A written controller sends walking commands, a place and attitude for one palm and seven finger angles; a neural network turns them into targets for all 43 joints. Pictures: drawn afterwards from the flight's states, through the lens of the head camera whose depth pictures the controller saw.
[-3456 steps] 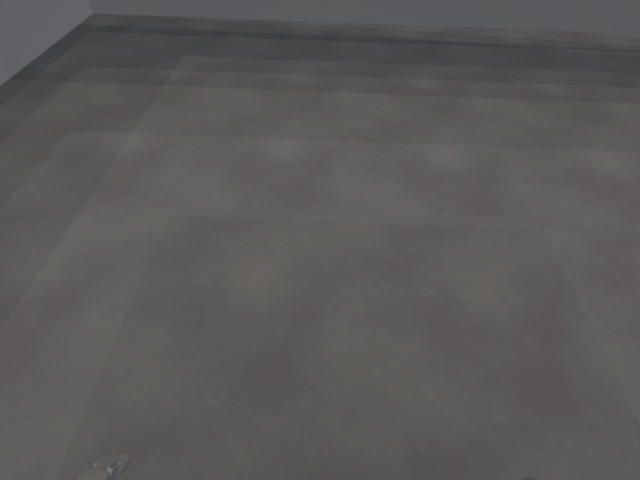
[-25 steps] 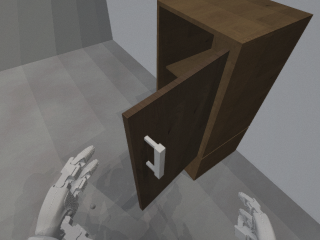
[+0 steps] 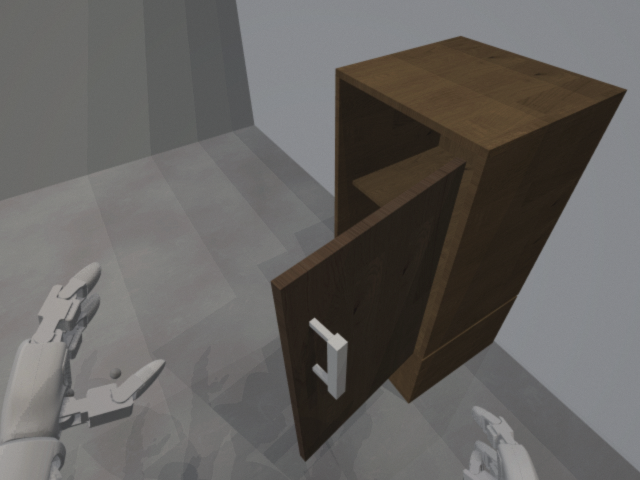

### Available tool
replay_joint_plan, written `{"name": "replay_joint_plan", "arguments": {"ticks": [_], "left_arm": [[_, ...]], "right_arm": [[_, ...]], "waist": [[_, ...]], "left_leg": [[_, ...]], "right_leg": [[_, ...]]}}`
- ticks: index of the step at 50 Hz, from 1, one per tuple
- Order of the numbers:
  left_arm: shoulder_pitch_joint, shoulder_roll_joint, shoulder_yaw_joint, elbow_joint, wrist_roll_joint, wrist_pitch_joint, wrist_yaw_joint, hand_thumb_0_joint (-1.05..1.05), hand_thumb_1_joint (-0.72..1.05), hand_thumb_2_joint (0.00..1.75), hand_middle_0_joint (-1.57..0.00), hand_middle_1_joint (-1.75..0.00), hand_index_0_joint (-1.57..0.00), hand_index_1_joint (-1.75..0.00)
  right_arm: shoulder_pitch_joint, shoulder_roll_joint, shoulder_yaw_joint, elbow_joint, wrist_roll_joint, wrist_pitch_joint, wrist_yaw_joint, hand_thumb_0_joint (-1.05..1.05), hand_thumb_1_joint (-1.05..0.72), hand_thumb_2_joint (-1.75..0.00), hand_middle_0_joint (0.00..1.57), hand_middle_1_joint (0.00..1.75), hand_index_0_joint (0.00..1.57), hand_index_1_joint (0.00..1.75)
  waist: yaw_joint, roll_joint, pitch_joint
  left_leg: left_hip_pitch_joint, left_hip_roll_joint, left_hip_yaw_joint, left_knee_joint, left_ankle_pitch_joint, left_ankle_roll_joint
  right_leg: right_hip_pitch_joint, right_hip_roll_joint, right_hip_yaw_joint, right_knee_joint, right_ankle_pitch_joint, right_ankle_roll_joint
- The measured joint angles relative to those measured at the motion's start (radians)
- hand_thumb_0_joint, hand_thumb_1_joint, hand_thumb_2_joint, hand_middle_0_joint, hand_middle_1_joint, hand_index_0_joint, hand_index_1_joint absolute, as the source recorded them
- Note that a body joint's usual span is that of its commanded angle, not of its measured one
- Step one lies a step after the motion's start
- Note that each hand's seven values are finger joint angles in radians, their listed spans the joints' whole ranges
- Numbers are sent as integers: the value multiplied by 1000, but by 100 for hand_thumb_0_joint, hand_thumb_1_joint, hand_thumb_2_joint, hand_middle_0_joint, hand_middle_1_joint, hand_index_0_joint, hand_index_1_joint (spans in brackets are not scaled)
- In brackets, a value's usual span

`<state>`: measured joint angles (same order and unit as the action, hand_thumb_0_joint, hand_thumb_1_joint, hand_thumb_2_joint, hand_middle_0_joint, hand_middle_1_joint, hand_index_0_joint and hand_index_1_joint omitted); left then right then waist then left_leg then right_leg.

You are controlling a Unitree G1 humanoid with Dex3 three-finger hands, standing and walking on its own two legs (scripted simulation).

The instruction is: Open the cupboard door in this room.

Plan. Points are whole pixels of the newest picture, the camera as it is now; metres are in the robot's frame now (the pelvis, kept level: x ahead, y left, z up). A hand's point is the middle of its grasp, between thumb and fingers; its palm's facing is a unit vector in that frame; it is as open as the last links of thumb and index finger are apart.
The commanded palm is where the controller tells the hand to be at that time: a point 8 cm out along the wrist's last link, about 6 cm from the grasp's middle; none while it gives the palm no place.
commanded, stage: draw the hand back to the body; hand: left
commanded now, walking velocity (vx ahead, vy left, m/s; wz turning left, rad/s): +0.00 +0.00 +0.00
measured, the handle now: (327, 359) +0.30 +0.03 -0.03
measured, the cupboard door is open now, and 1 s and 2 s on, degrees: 100 100 100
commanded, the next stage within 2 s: step back with the hand held close in 0.60 s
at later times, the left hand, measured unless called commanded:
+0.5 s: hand (88, 356) +0.18 +0.24 +0.16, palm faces +0.43 -0.82 -0.37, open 7.5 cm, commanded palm +0.14 +0.28 +0.19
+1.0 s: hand (92, 353) +0.18 +0.23 +0.16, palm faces +0.35 -0.81 -0.47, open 7.4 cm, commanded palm +0.13 +0.28 +0.19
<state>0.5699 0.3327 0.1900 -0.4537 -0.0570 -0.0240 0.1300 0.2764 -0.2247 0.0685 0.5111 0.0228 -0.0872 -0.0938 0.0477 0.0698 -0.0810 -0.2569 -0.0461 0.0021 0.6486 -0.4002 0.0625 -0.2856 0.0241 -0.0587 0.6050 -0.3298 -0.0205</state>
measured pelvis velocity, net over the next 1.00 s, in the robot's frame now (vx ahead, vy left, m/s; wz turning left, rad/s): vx -0.02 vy -0.02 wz -0.03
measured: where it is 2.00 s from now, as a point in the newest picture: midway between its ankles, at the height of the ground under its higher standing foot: outside the picture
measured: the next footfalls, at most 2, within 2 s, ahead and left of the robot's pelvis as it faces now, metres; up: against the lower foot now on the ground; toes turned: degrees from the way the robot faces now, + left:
none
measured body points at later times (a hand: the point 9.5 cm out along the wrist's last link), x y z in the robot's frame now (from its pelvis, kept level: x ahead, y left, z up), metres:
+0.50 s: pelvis -0.01 -0.02 +0.02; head -0.03 -0.03 +0.46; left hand +0.15 +0.28 +0.18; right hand +0.18 -0.24 -0.06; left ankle -0.04 +0.07 -0.72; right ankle -0.01 -0.11 -0.72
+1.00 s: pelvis -0.02 -0.02 +0.02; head -0.01 -0.03 +0.47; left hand +0.16 +0.28 +0.19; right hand +0.15 -0.27 -0.07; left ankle -0.04 +0.07 -0.72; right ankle -0.01 -0.11 -0.72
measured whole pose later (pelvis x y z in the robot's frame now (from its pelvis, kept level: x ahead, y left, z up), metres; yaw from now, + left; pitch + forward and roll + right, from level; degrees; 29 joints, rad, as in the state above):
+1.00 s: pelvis -0.02 -0.02 +0.02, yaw -2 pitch +0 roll -1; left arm 0.55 0.37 0.36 -0.42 -0.06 -0.15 0.12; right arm 0.18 -0.26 -0.01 0.59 0.02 -0.01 -0.07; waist 0.00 0.05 0.01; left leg -0.19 -0.02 0.02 0.45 -0.27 0.04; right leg -0.22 0.05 -0.03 0.41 -0.18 -0.04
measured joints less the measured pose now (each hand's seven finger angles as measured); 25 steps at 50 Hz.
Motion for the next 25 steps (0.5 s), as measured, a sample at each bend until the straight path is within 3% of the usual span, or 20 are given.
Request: {"name": "replay_joint_plan", "arguments": {"ticks": [15, 25], "left_arm": [[-96, 39, 171, 23, -24, -47, -7, 1, 72, 83, -20, -30, -20, -30], [-81, 1, 125, 68, -24, -40, -23, 1, 87, 89, -20, -30, -21, -30]], "right_arm": [[-56, -12, -24, 79, -5, -23, 19, 2, -91, -90, 20, 30, 20, 30], [-63, -9, -34, 100, -9, -7, 21, 2, -91, -90, 20, 30, 20, 30]], "waist": [[20, -10, 55], [18, -16, 80]], "left_leg": [[139, 10, 2, -155, 74, -14], [165, 19, 5, -194, 99, -24]], "right_leg": [[133, 13, 8, -146, 71, -14], [155, 22, 11, -180, 95, -25]]}}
